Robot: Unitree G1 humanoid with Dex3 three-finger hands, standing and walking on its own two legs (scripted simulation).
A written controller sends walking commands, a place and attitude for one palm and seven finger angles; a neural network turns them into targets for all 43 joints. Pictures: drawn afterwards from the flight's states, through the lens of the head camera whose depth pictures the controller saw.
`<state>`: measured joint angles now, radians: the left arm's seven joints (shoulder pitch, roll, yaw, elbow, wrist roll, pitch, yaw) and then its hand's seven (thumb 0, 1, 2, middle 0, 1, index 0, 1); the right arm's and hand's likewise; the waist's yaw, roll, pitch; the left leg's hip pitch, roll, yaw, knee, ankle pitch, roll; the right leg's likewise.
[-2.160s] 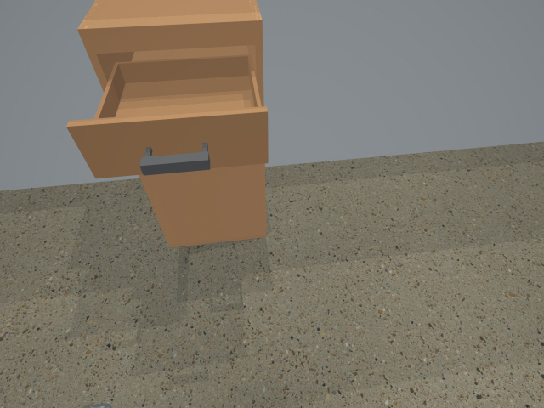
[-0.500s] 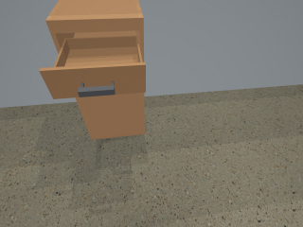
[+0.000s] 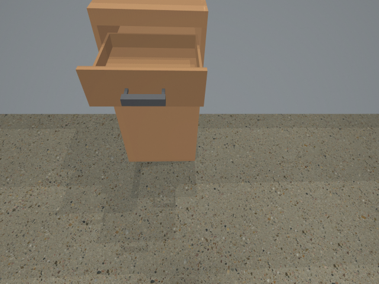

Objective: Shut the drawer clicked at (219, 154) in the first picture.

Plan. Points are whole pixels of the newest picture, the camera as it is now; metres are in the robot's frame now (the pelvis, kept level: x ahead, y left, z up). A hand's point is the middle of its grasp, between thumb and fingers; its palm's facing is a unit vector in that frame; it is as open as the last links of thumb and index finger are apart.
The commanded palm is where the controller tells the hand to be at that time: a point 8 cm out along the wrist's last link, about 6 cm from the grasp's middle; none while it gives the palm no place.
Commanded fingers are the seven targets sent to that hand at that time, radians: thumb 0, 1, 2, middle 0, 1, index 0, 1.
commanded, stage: take the last steps up to it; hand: left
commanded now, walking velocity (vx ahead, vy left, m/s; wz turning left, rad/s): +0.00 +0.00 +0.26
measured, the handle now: (144, 95) +0.62 +0.19 +0.03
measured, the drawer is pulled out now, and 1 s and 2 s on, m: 0.30 0.30 0.30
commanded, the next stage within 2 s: come to a stop and stand still in 1.16 s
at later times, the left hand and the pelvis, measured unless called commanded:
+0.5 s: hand out of the picture -0.06 +0.16 -0.17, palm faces +0.20 -0.97 -0.15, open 7.4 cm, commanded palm none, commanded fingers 0.00 0.90 0.90 -0.20 -0.30 -0.20 -0.30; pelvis +0.05 +0.01 +0.00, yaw +6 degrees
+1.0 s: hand (129, 224) +0.29 +0.19 -0.16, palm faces +0.01 -0.97 -0.24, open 7.3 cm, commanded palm none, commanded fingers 0.00 0.90 0.90 -0.20 -0.30 -0.20 -0.30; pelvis +0.20 -0.02 -0.01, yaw +2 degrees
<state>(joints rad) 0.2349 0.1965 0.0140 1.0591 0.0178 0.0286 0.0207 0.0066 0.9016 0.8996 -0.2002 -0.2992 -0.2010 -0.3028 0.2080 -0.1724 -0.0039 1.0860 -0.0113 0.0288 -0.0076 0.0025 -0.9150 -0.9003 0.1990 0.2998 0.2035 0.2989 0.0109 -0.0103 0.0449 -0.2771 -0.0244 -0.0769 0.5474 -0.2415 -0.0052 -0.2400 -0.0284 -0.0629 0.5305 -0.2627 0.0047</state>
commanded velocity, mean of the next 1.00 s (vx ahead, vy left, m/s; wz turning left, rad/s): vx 0.27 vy -0.07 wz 0.00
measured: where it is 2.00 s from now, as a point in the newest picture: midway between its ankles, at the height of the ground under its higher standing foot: outside the picture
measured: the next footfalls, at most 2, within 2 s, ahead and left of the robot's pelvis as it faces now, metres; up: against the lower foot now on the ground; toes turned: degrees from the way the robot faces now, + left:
left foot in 0.54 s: +0.12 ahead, +0.13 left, +0.00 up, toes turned +13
right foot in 1.00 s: +0.34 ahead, -0.13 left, +0.00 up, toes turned -6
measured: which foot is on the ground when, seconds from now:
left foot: down 0.00-0.26, up 0.28-0.52, down 0.54-1.00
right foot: down 0.00-0.54, up 0.56-0.98, down 1.00-1.00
